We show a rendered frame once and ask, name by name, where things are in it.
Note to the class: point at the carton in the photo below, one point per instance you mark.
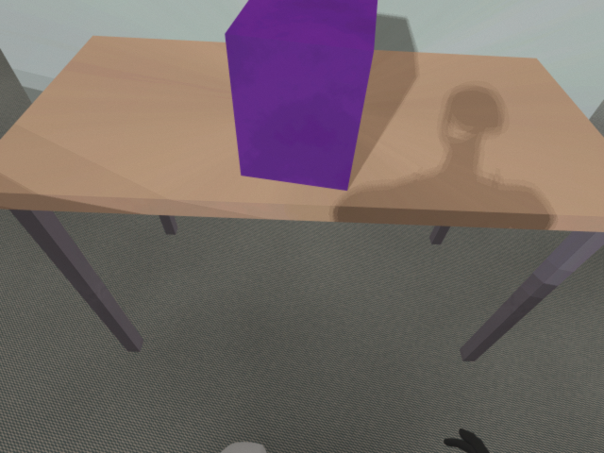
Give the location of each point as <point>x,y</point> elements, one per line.
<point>298,72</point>

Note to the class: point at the table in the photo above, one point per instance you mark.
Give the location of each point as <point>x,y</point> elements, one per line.
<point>146,126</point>

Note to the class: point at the robot right hand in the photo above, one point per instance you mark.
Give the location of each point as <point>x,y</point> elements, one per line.
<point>470,443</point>

